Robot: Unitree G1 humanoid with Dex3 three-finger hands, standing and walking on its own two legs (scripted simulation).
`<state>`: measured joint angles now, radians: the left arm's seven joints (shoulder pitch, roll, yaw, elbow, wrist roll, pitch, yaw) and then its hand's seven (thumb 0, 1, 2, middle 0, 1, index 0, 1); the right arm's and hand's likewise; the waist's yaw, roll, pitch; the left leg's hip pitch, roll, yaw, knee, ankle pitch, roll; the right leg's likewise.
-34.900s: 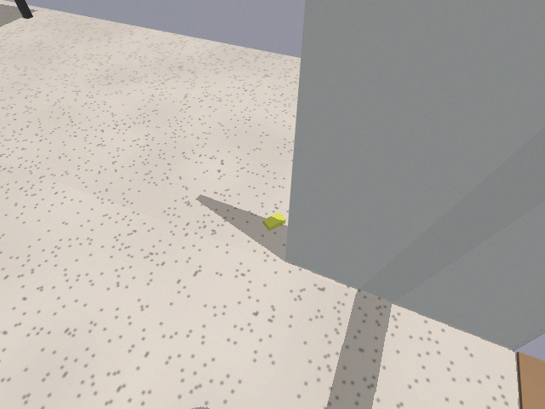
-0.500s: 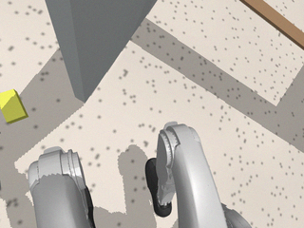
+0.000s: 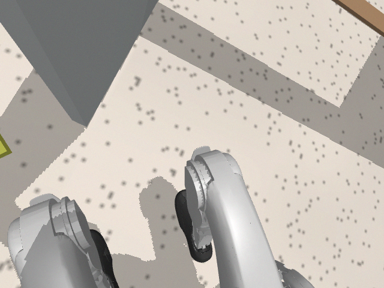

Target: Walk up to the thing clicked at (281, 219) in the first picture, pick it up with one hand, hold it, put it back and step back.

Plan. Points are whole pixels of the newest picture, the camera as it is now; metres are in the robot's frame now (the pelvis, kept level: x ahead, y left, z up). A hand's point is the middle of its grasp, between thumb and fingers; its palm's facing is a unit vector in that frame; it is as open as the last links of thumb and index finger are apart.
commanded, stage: approach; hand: left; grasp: from above
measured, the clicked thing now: out of the picture +0.47 +0.32 -0.30
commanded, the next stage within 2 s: rest palm in 0.98 s
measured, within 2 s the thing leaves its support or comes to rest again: neither
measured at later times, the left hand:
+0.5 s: hand out of the picture +0.46 +0.34 -0.18, palm faces -0.43 -0.21 -0.88, open 14.3 cm
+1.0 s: hand out of the picture +0.45 +0.33 -0.19, palm faces -0.46 -0.21 -0.86, open 14.2 cm
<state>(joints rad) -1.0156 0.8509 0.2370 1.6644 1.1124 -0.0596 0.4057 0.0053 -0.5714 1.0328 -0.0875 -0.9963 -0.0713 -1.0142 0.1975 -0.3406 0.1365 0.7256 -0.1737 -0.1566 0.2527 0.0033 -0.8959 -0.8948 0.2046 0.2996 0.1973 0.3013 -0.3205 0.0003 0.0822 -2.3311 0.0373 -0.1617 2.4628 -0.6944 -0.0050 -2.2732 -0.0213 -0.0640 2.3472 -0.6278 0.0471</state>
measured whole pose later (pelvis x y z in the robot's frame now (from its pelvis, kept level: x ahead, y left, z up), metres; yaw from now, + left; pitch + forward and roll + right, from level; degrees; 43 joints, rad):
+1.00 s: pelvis +0.00 +0.00 +0.00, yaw +0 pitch +31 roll -9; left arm -1.03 0.86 0.20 1.67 1.14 -0.10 0.42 0.00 -0.54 1.04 -0.11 -0.93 -0.09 -0.96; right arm 0.16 -0.34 0.13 0.72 -0.19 -0.18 0.25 0.00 -0.88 -0.89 0.20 0.30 0.20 0.30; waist -0.31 -0.01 0.06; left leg -2.35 0.03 -0.17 2.48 -0.69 0.00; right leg -2.28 -0.02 -0.07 2.36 -0.63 0.05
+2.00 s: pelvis +0.00 +0.01 -0.02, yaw -5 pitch +28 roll -14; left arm -1.10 1.04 0.28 1.85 1.19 -0.08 0.64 0.00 -0.56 1.01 -0.09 -0.95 -0.07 -0.97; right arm 0.12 -0.36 0.25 0.71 -0.27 -0.31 0.34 0.00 -0.90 -0.90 0.20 0.30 0.20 0.30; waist -0.40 -0.09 0.18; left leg -2.36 0.03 -0.24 2.58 -0.73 0.01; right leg -2.25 0.00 -0.12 2.39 -0.64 0.08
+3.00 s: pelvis +0.00 +0.02 -0.01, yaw -6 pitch +26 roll -16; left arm -1.09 1.08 0.19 1.83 1.20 -0.16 0.66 0.00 -0.20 0.73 -0.35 -0.75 -0.35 -0.75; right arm 0.11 -0.37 0.32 0.67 -0.27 -0.32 0.33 0.00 -0.89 -0.90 0.20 0.30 0.20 0.30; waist -0.40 -0.14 0.22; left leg -2.32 0.03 -0.28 2.56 -0.73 0.01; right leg -2.19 0.01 -0.16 2.33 -0.62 0.08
